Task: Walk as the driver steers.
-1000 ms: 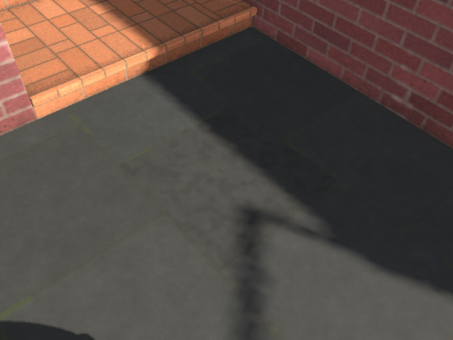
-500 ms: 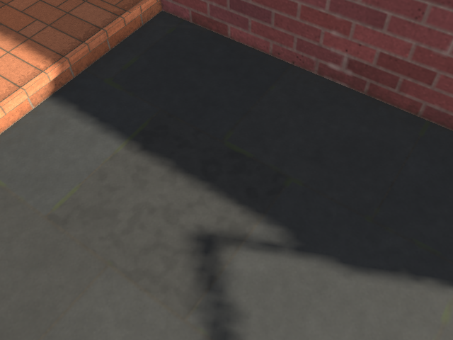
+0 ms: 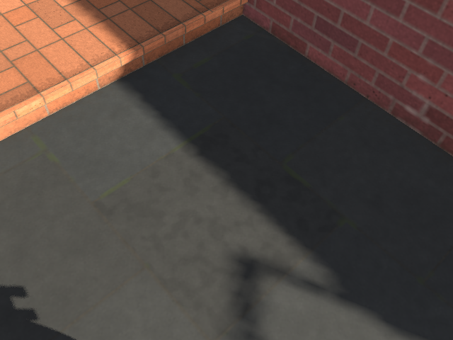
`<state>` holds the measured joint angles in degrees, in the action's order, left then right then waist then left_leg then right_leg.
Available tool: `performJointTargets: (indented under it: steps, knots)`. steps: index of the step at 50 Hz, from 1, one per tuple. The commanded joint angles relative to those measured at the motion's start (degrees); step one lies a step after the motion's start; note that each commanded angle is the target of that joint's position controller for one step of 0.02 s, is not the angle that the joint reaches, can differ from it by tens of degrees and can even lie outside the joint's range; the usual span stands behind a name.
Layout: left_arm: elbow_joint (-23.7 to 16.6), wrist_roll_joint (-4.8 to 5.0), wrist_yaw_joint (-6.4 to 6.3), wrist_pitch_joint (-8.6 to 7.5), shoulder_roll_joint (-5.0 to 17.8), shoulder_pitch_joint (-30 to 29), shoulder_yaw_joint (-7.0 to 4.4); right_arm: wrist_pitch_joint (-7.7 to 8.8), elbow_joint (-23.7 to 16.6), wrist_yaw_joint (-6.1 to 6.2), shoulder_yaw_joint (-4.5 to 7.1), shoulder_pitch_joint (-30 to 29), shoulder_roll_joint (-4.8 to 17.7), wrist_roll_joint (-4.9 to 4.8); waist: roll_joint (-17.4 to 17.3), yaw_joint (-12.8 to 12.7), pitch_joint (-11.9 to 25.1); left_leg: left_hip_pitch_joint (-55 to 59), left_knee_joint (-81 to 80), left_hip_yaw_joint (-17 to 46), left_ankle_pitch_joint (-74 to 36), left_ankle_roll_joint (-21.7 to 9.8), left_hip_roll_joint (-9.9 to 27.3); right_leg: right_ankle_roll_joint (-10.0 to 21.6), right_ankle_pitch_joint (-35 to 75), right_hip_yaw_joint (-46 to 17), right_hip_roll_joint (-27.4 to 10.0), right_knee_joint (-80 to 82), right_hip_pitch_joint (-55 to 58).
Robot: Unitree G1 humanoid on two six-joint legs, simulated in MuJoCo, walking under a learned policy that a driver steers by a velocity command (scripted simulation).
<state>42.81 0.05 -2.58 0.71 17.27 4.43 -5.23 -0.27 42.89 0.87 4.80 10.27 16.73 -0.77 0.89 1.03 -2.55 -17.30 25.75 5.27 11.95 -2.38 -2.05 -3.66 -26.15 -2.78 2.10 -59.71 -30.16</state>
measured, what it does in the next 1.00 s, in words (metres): steps on the spot, turning left: right foot, then left foot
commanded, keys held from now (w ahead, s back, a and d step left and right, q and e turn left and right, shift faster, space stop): q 0.74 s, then no key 0.26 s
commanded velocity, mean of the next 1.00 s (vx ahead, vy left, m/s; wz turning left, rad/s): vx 0.00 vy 0.00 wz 0.51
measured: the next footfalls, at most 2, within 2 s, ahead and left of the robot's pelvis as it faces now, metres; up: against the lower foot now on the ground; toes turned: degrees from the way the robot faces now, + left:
right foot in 0.24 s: +0.09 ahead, -0.14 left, +0.00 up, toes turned +15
left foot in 0.68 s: -0.01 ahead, +0.11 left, +0.00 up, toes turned +27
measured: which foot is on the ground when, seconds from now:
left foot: down 0.00-0.24, up 0.26-0.66, down 0.68-1.00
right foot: up 0.00-0.22, down 0.24-0.66, up 0.68-1.00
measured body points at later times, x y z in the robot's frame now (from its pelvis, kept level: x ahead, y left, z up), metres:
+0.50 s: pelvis +0.01 -0.04 +0.00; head +0.06 -0.05 +0.45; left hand +0.06 +0.27 -0.09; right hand +0.24 -0.27 -0.11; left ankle -0.05 +0.10 -0.67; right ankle +0.05 -0.15 -0.74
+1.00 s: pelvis -0.01 +0.01 +0.00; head +0.01 +0.04 +0.45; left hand -0.04 +0.33 -0.12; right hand +0.28 -0.13 -0.08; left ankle -0.05 +0.09 -0.74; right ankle +0.08 -0.12 -0.70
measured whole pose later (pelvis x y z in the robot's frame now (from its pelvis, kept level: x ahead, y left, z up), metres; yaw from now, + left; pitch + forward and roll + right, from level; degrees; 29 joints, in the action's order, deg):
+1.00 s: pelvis -0.01 +0.01 +0.00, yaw +32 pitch +1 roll -1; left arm 42.8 0.1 -0.9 1.6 17.6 8.4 -4.4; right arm -1.1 35.7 0.8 2.7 8.9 15.7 0.6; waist 1.5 -0.1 -2.2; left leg -14.6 26.2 4.0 12.6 -3.1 -3.5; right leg -4.4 -20.7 -1.8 -2.2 -46.8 -24.3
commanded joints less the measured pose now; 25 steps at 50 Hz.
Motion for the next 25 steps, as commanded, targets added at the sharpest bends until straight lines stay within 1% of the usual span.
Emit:
performJointTargets:
  steps: [1,4,6,8,9,10,11,12,13,14,15,16,17,18,19,20,21,22,23,25]
  knots:
    - [-3.63,0.33,-0.07,-0.75,2.69,0.01,-0.54,-0.28,-4.33,0.86,2.84,-0.06,10.33,-0.09,-8.07,-0.64,10.39,13.78,-2.44,12.97,-36.79,-10.55,12.61,-1.38,3.36,-1.08,-0.22,6.75,-3.19]
    - [-3.82,0.31,0.28,-0.87,2.85,-0.49,-0.5,-0.96,-5.27,1.2,3.11,-0.93,11.08,-0.13,-9.47,-0.34,10.52,10.01,-2.6,14.67,-31.17,-10.02,11.76,-1.75,6.09,-1.4,0.34,12.94,1.88]
    - [-3.98,0.38,0.63,-1.1,3.41,-0.45,-0.68,-1.32,-5.97,1.09,3.07,-1.76,11.03,0.0,-10.29,-0.22,10.03,8.04,-2.52,16.71,-27.37,-9.76,11.31,-1.48,6.33,-1.66,0.74,16.25,4.48]
    - [-4.19,0.51,1.12,-1.59,3.96,-0.05,-0.92,-1.58,-6.64,0.94,2.99,-2.42,10.83,-0.13,-11.17,-0.16,9.52,7.59,-1.9,19.41,-24.04,-9.25,10.89,-0.87,6.22,-1.93,1.07,20.42,6.43]
    - [-4.17,0.58,1.38,-1.92,4.17,0.63,-1.04,-1.72,-7.02,0.95,2.92,-2.91,10.71,-0.26,-11.68,-0.45,9.27,7.58,-1.3,20.81,-22.77,-8.82,10.57,-0.47,6.86,-1.94,1.19,23.56,7.74]
    - [-3.88,0.63,1.65,-2.3,4.29,2.18,-1.22,-1.89,-7.51,1.07,2.79,-3.82,10.43,-0.57,-11.8,-1.48,9.14,7.04,-0.32,21.6,-20.45,-7.81,9.64,0.16,9.73,-1.61,1.23,28.91,10.52]
    - [-3.24,0.59,1.87,-2.65,4.46,4.25,-1.48,-2.09,-8.06,1.27,2.57,-4.75,9.92,-0.92,-11.5,-2.91,8.76,5.27,1.08,21.46,-16.29,-6.08,7.94,1.04,15.9,-0.81,0.91,36.47,15.12]
    - [-2.91,0.11,1.73,-2.74,6.63,5.84,-2.21,-2.09,-8.46,1.47,2.06,-3.48,8.12,-0.58,-8.79,-2.54,9.45,0.87,4.5,19.9,-6.93,-3.45,5.37,2.97,20.95,-4.06,-4.28,39.07,21.57]
    - [-3.94,-0.89,1.17,-2.34,10.42,5.71,-2.79,-1.96,-8.33,1.25,1.03,0.31,4.3,0.66,5.12,0.08,10.67,-7.04,18.11,10.95,14.2,-0.03,-1.91,8.16,33.01,-16.19,-17.47,40.08,27.78]
    - [-3.8,-3.0,1.58,-2.21,12.01,6.02,-2.9,-1.22,-10.26,1.13,1.92,1.22,7.03,0.24,15.47,0.99,9.18,-16.29,29.92,5.48,28.72,2.55,-6.13,18.71,41.23,-29.4,-26.63,41.53,25.2]
    - [-5.01,-2.55,1.54,-2.45,9.5,4.04,-2.29,-0.91,-9.25,1.0,3.15,1.94,11.2,0.26,11.05,0.86,8.11,-17.65,40.17,5.34,25.76,4.07,-1.89,21.25,37.58,-27.34,-26.95,42.19,23.34]
    - [-5.51,-1.95,1.31,-2.41,6.36,1.41,-1.48,-1.31,-7.97,0.96,3.87,1.82,12.74,-0.25,7.57,1.14,6.27,-17.5,43.55,4.52,21.08,4.84,-0.83,18.29,33.37,-19.81,-22.43,41.53,21.32]
    - [-6.02,-1.24,1.07,-2.12,5.26,-0.31,-1.08,-2.09,-6.87,1.22,3.85,2.51,11.45,-0.28,5.84,1.58,5.28,-17.57,45.13,3.42,17.68,5.83,-0.18,15.56,29.08,-14.49,-18.55,41.18,20.77]
    - [-6.01,-0.51,0.74,-1.87,4.83,-0.79,-0.83,-2.64,-7.08,1.22,3.52,2.26,10.2,-0.21,6.32,0.94,4.24,-18.39,46.69,2.64,14.87,6.8,0.01,15.05,29.51,-11.55,-17.16,41.16,20.49]
    - [-5.84,-0.51,0.35,-1.57,5.1,-0.12,-0.71,-2.83,-7.76,0.91,3.07,1.61,8.66,-0.42,6.77,0.47,3.76,-17.89,46.14,0.96,12.98,7.42,0.18,14.95,30.39,-8.42,-15.73,41.57,19.82]
    - [-5.54,-0.73,0.01,-1.3,5.31,1.09,-0.77,-2.82,-8.76,0.71,2.7,0.4,7.58,-0.7,7.54,-0.32,3.7,-18.08,43.56,-0.57,11.64,7.79,0.44,15.1,30.85,-6.34,-14.97,41.81,20.87]
    - [-5.23,-0.91,-0.29,-1.06,5.79,2.68,-0.94,-2.73,-9.77,0.64,2.35,-1.14,6.75,-0.89,8.21,-1.4,4.21,-18.75,40.4,-1.4,11.14,8.1,0.96,15.55,31.63,-5.6,-15.38,41.77,23.24]
    - [-4.97,-0.98,-0.51,-0.87,6.34,4.05,-1.16,-2.66,-10.68,0.55,2.07,-2.54,6.28,-0.85,8.67,-2.43,4.85,-19.16,37.42,-1.81,11.22,8.37,1.66,16.13,32.68,-5.43,-16.4,41.64,25.6]
    - [-4.8,-0.95,-0.58,-0.72,7.03,4.84,-1.42,-2.63,-11.38,0.38,1.86,-3.32,5.98,-0.66,8.92,-3.01,5.68,-18.55,34.55,-2.18,11.61,8.48,2.45,16.56,33.39,-5.23,-17.43,41.4,27.17]
    - [-4.88,-0.69,-0.32,-0.5,8.49,4.4,-1.94,-2.64,-12.22,-0.21,1.35,-3.64,5.22,-0.27,9.27,-3.27,6.87,-14.57,28.47,-3.69,12.25,7.99,3.77,16.68,34.02,-3.51,-18.6,41.05,27.0]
